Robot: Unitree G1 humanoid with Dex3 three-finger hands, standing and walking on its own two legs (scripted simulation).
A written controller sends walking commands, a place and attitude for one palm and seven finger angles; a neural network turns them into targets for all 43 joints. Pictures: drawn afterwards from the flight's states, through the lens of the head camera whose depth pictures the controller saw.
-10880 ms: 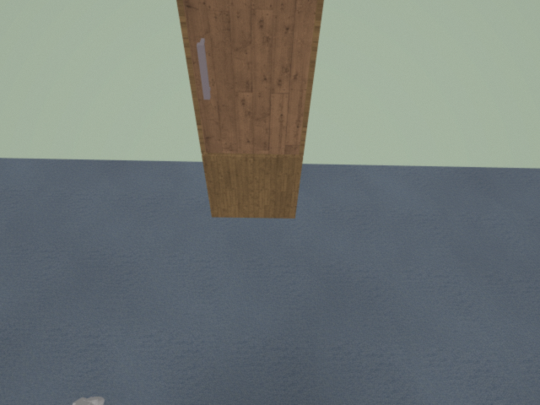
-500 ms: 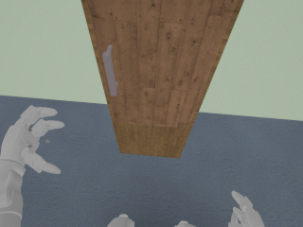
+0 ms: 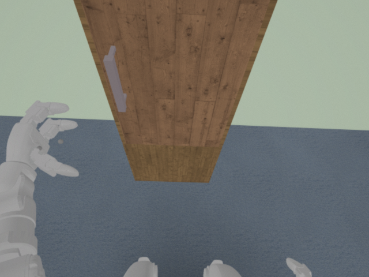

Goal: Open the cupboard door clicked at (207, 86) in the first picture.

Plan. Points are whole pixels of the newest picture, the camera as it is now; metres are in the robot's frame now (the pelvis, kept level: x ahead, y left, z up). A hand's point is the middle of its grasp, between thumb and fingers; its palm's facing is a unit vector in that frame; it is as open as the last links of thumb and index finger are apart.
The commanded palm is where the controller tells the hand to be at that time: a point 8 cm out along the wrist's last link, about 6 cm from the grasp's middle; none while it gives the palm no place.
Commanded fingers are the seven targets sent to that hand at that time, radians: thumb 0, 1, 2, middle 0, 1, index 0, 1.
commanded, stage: move the hooked fingers beside the handle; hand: left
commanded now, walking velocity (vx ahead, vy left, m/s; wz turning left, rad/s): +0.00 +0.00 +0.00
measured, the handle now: (117, 81) +0.56 +0.18 +0.06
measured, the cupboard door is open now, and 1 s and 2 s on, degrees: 0 0 0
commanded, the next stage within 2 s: slide the fingers in behind the handle in 1.76 s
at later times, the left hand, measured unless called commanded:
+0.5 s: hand (72, 116) +0.44 +0.26 +0.06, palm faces +0.00 -1.00 +0.00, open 14.0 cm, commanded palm +0.43 +0.31 +0.06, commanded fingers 0.00 -0.50 0.30 -0.30 -1.20 -0.30 -1.20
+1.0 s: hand (86, 94) +0.51 +0.25 +0.06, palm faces +0.00 -1.00 +0.00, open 14.0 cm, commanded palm +0.50 +0.29 +0.05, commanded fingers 0.00 -0.50 0.30 -0.30 -1.20 -0.30 -1.20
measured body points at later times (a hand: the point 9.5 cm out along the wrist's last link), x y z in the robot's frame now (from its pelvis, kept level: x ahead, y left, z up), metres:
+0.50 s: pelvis +0.00 +0.01 -0.01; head +0.11 +0.04 +0.43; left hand +0.44 +0.32 +0.06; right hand +0.05 -0.27 -0.11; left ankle +0.02 +0.11 -0.68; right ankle +0.01 -0.11 -0.68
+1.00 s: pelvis +0.00 +0.02 -0.02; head +0.14 +0.05 +0.41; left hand +0.51 +0.30 +0.06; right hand -0.01 -0.25 -0.12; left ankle +0.02 +0.11 -0.68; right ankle +0.01 -0.11 -0.68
